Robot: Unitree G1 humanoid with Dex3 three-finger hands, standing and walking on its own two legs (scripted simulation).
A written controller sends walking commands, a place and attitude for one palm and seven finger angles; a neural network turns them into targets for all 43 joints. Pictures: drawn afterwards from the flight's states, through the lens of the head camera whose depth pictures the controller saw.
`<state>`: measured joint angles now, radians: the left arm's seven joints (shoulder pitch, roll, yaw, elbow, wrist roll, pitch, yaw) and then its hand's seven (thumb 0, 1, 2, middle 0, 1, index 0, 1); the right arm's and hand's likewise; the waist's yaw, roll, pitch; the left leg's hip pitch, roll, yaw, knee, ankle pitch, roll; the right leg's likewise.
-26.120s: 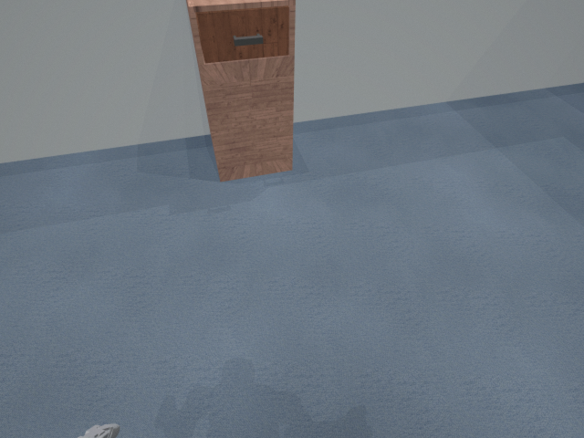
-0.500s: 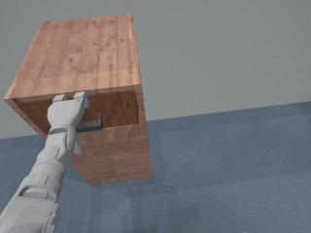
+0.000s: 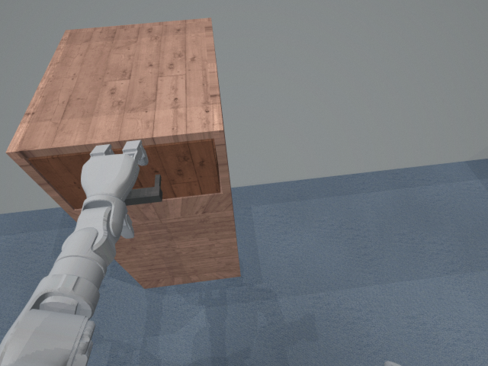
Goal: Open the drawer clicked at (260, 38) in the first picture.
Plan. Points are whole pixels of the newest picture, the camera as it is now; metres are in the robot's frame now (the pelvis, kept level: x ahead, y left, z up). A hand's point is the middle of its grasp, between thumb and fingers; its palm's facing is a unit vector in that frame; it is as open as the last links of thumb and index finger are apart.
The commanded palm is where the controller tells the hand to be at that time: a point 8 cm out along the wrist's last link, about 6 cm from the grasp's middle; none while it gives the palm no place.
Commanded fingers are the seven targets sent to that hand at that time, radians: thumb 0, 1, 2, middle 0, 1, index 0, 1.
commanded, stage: re-aim the fingers above the handle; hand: left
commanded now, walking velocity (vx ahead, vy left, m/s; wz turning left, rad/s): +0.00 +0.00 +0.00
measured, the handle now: (135, 189) +0.46 +0.24 -0.03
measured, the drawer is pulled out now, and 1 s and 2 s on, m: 0.00 0.00 0.00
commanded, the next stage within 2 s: lower the fingers behind the handle in 0.04 s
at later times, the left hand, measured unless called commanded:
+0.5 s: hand (128, 200) +0.41 +0.24 +0.00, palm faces +0.01 -0.04 -1.00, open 13.8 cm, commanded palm +0.39 +0.24 +0.06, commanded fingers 0.00 -0.50 0.30 -0.30 -1.20 -0.30 -1.20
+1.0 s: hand (123, 207) +0.41 +0.25 -0.02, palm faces -0.03 -0.01 -1.00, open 13.8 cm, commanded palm +0.39 +0.25 +0.02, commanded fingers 0.00 -0.50 0.30 -0.30 -1.20 -0.30 -1.20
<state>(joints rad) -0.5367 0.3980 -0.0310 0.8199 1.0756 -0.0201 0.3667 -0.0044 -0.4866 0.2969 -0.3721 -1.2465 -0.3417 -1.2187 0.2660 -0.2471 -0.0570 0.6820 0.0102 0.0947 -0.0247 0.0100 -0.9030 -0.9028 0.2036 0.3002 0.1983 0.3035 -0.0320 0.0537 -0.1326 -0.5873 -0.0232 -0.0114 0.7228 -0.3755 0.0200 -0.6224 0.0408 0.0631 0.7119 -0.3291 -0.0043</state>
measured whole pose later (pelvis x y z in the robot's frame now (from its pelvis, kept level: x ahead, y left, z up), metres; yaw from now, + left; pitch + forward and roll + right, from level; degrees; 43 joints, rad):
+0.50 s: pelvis +0.00 +0.00 -0.01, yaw +1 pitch +17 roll -1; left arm -0.53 0.40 -0.02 0.84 1.11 -0.09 0.42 0.00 -0.49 0.30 -0.33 -1.22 -0.32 -1.20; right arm 0.28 -0.26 -0.08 0.69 0.00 0.08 -0.02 0.01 -0.90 -0.90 0.20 0.30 0.20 0.30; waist -0.04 0.04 -0.14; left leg -0.69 -0.03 -0.02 0.81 -0.41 0.02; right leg -0.71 0.04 0.05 0.78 -0.36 0.00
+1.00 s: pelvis -0.01 +0.00 -0.02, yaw +1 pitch +19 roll -1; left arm -0.59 0.45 -0.03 0.94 1.10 -0.09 0.42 0.00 -0.49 0.30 -0.33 -1.29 -0.32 -1.20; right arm 0.32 -0.27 -0.07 0.70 0.00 0.08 -0.03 0.01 -0.90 -0.90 0.20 0.30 0.20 0.30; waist -0.04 0.04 -0.17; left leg -0.80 -0.02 -0.03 0.88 -0.42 0.01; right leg -0.82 0.05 0.03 0.85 -0.37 -0.01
